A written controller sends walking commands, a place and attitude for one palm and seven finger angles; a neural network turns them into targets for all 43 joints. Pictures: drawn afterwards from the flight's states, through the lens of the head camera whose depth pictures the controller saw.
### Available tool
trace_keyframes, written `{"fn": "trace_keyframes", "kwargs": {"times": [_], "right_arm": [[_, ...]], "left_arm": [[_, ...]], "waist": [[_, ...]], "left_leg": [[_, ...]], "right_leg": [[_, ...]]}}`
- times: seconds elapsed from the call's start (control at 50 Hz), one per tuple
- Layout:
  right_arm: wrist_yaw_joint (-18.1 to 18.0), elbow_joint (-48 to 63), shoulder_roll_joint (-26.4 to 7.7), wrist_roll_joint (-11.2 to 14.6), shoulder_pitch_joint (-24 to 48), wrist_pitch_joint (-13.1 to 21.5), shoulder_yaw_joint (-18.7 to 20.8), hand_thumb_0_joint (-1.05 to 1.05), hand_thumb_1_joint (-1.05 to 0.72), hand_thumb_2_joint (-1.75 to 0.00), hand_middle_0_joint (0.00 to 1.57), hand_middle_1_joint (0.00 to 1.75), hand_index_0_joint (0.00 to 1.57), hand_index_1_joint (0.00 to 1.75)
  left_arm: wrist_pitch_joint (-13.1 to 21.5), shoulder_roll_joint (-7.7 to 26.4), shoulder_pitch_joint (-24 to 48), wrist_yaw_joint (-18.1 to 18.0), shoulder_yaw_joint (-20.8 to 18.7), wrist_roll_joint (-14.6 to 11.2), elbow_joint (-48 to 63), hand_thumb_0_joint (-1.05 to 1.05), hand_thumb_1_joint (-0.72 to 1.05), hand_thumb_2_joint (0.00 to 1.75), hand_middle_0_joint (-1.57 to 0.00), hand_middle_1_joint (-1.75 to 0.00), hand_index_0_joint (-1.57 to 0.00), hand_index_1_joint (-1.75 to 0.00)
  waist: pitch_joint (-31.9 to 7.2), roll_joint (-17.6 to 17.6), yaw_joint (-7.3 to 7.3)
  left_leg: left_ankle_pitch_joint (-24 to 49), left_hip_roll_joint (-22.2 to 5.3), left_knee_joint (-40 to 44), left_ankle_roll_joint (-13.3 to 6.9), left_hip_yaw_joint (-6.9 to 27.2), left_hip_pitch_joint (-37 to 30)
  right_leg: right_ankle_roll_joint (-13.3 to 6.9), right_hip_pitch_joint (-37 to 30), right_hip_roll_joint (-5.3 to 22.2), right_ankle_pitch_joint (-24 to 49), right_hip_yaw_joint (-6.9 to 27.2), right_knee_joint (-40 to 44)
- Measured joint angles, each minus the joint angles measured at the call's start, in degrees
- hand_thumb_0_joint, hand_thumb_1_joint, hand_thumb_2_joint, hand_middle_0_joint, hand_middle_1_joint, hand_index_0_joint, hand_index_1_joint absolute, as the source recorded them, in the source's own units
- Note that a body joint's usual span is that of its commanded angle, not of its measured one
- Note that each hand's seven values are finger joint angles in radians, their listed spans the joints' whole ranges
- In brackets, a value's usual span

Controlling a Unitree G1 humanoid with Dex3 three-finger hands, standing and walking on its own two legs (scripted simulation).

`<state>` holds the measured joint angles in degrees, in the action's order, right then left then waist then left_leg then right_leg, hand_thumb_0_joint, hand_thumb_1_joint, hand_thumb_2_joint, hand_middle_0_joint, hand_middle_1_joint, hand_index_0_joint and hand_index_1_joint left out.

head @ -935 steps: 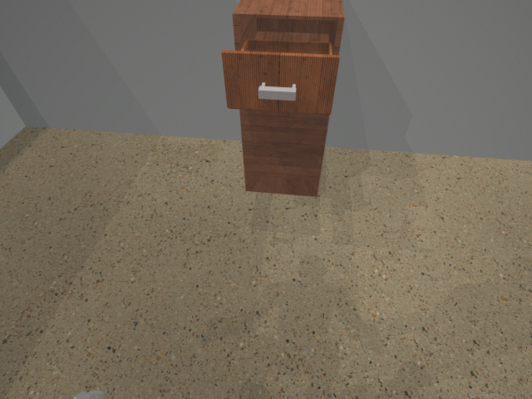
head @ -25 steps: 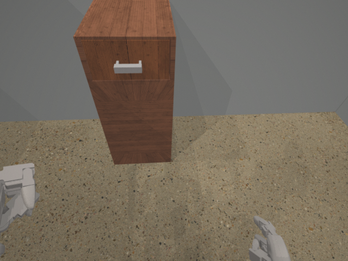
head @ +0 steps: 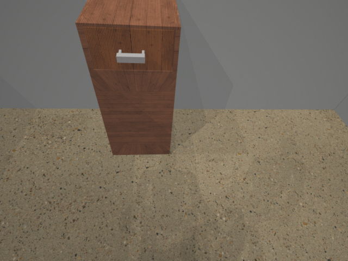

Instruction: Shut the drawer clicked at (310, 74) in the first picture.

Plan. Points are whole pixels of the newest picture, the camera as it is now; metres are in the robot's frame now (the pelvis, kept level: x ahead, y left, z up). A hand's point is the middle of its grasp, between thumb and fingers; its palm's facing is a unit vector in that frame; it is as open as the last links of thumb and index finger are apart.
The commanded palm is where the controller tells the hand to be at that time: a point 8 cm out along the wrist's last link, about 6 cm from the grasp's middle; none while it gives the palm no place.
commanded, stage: let the arm hang, fingers relaxed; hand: left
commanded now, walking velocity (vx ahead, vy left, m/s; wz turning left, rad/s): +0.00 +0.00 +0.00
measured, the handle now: (131, 55) +0.84 +0.21 +0.01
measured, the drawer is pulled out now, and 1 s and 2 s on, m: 0.00 0.00 0.00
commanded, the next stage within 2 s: look to check the result in 0.74 s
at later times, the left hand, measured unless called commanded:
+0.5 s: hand out of the picture -0.01 +0.17 -0.17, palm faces +0.02 -0.98 -0.17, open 7.2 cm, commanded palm none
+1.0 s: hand out of the picture +0.00 +0.16 -0.17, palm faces +0.00 -0.98 -0.20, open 7.4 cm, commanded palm none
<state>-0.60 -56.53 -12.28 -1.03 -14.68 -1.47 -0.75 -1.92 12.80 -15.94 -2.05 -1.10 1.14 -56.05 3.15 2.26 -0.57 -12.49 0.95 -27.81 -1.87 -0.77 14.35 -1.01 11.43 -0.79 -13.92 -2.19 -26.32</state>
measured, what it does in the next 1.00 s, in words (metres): stands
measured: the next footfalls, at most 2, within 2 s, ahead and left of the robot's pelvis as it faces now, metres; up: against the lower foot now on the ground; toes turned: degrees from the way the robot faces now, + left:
none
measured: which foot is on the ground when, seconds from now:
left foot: down 0.00-1.00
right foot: down 0.00-1.00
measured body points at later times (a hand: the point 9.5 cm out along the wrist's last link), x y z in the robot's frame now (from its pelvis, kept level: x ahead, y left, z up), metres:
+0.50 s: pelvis +0.00 +0.01 +0.00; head +0.00 +0.00 +0.45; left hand -0.01 +0.22 -0.16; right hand -0.03 -0.20 -0.16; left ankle +0.03 +0.10 -0.74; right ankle +0.00 -0.11 -0.74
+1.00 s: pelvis +0.01 -0.01 +0.00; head +0.02 -0.01 +0.45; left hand +0.00 +0.21 -0.15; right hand -0.02 -0.23 -0.16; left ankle +0.03 +0.10 -0.74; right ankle +0.00 -0.11 -0.74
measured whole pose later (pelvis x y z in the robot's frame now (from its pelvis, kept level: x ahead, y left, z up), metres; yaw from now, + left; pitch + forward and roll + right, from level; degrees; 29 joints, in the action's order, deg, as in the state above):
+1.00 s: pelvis +0.01 -0.01 +0.00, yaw -1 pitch -2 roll +0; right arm -2.1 -65.0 -8.5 -0.6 -17.3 -0.4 0.6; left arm 0.6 8.2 -16.6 -2.1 -0.5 0.7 -65.8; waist 2.6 -0.7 -0.8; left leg -11.1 0.5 -23.7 -1.2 -1.8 11.2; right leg -1.7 9.6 -1.3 -13.0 -1.0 -24.0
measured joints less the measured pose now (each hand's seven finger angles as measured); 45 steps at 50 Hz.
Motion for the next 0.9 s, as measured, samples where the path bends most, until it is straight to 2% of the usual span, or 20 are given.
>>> {"fn": "trace_keyframes", "kwargs": {"times": [0.06,0.14,0.3,0.4,0.54,0.9], "right_arm": [[-0.3,-3.1,1.0,0.2,-2.0,-0.4,0.1,0.01,-0.91,-0.90,0.20,0.30,0.19,0.30],[-0.6,-5.8,2.1,0.4,-3.7,-0.4,0.2,0.01,-0.91,-0.90,0.20,0.30,0.19,0.30],[-0.9,-7.9,4.2,0.6,-4.3,0.2,0.4,0.01,-0.91,-0.90,0.20,0.30,0.20,0.30],[-1.0,-8.0,5.2,0.5,-3.7,0.6,0.6,0.01,-0.91,-0.90,0.20,0.30,0.20,0.30],[-1.1,-7.6,5.8,0.4,-3.3,1.1,1.0,0.01,-0.91,-0.90,0.20,0.30,0.20,0.30],[-1.4,-8.3,3.9,0.4,-3.1,1.1,1.4,0.01,-0.91,-0.90,0.20,0.30,0.19,0.30]], "left_arm": [[0.6,0.7,-1.5,0.5,0.2,-0.1,-4.0,0.01,0.90,0.89,-0.87,-1.09,-0.87,-1.06],[0.9,0.5,-3.4,0.6,0.6,-0.3,-8.0,0.01,0.91,0.90,-0.72,-0.91,-0.71,-0.89],[1.4,-2.3,-4.0,0.1,1.1,-0.5,-10.8,0.01,0.91,0.90,-0.41,-0.55,-0.41,-0.54],[1.8,-4.4,-2.8,0.0,1.2,-0.4,-10.2,0.00,0.91,0.90,-0.29,-0.41,-0.28,-0.40],[2.2,-6.3,-0.9,-0.2,1.0,0.0,-9.0,0.00,0.91,0.90,-0.22,-0.33,-0.22,-0.32],[2.5,-4.6,-1.0,-0.1,0.5,-0.4,-9.5,0.00,0.91,0.90,-0.20,-0.30,-0.20,-0.30]], "waist": [[0.4,-0.7,0.61],[0.6,-2.0,0.68],[0.0,-3.3,0.30],[-1.0,-3.3,0.18],[-2.1,-2.9,-0.08],[-0.8,-2.9,-0.21]], "left_leg": [[0.8,0.0,1.3,0.0,0.3,-0.4],[1.4,0.2,2.5,-0.3,0.1,-1.1],[1.9,0.7,3.4,-0.6,-0.6,-2.1],[2.0,0.8,3.5,-0.7,-1.0,-2.2],[2.0,0.7,3.5,-0.5,-1.2,-2.1],[1.5,-0.2,3.9,0.5,-1.1,-2.9]], "right_leg": [[0.0,-0.8,-0.1,1.2,-0.2,2.1],[0.2,-1.4,0.2,1.7,-0.1,3.0],[0.5,-1.5,0.7,1.6,0.6,2.5],[0.6,-1.2,0.8,1.4,1.0,1.9],[0.4,-0.8,0.7,1.2,1.2,1.4],[-0.4,-1.6,-0.2,1.0,1.1,2.0]]}}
